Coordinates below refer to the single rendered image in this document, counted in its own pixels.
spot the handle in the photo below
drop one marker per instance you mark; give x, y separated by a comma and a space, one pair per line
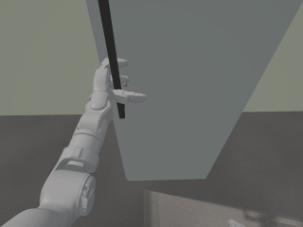
105, 14

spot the left robot upper arm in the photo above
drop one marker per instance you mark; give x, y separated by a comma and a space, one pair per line
67, 195

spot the fridge door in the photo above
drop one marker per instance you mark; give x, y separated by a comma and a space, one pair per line
198, 62

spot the robot left forearm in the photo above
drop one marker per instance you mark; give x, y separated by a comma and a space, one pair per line
82, 153

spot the robot left hand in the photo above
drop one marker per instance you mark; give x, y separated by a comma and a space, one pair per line
103, 82

